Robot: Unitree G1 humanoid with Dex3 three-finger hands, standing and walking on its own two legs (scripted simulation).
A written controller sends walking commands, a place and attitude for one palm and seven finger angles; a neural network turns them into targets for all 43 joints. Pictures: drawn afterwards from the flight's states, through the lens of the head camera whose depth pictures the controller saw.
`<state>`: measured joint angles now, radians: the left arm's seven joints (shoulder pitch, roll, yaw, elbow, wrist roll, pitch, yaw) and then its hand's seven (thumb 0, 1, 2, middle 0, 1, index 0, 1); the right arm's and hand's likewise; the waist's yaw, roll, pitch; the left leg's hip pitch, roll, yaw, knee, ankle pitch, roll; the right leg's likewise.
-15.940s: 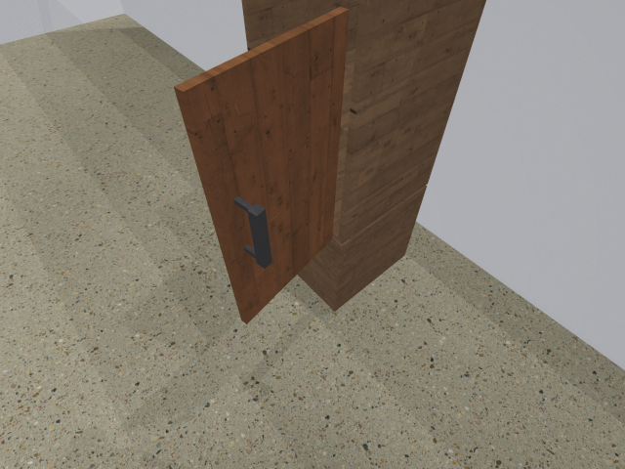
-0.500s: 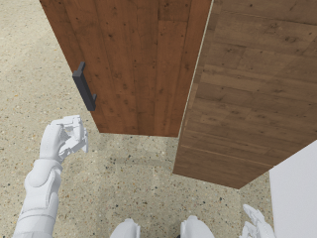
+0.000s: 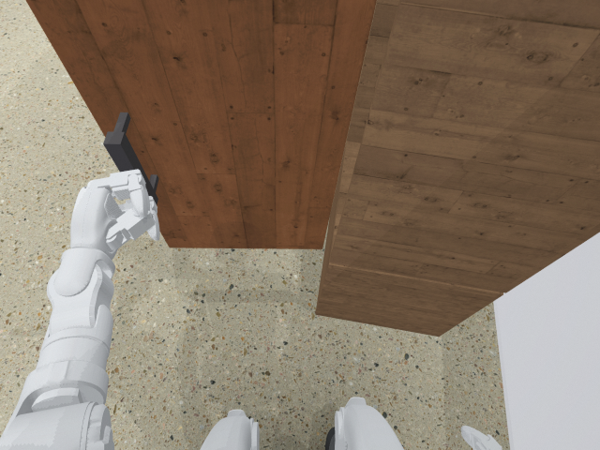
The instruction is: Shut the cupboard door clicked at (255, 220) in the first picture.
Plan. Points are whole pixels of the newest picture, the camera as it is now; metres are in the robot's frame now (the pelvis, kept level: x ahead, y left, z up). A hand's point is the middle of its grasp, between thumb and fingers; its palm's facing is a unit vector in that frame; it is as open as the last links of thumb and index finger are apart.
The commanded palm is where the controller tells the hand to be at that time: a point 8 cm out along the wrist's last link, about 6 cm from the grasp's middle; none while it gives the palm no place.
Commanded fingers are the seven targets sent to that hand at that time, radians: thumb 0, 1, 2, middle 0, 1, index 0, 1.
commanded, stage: bring the fist close to the handle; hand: left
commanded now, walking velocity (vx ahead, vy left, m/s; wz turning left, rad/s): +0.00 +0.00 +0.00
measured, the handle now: (137, 164) +0.49 +0.23 +0.05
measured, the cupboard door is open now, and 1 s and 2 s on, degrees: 100 91 77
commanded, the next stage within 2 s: push the door shut along its arc in 0.22 s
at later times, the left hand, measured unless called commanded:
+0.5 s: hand (151, 221) +0.40 +0.19 +0.05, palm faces -0.03 -1.00 -0.03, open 3.1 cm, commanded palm +0.39 +0.24 +0.05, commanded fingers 0.00 0.90 0.90 -1.30 -1.50 -1.30 -1.50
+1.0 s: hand (155, 177) +0.47 +0.20 +0.05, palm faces -0.16 -0.99 -0.03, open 3.1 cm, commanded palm +0.47 +0.23 +0.05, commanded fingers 0.00 0.90 0.90 -1.30 -1.50 -1.30 -1.50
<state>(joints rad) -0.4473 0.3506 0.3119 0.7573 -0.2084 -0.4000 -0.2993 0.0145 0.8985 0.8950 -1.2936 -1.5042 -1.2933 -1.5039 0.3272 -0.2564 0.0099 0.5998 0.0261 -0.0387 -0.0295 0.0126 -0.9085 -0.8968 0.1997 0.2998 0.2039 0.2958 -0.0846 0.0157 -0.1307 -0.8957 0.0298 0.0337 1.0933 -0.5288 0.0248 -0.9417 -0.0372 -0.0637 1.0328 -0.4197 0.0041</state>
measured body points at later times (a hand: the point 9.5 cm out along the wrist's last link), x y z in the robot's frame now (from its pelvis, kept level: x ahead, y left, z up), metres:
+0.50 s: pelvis -0.01 -0.01 +0.00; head +0.09 +0.01 +0.44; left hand +0.39 +0.25 +0.05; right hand +0.11 -0.27 -0.11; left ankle -0.01 +0.10 -0.66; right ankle +0.04 -0.13 -0.66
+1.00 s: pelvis -0.02 +0.00 -0.02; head +0.12 +0.02 +0.41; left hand +0.47 +0.25 +0.06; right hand +0.01 -0.28 -0.13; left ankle -0.01 +0.10 -0.66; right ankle +0.04 -0.13 -0.66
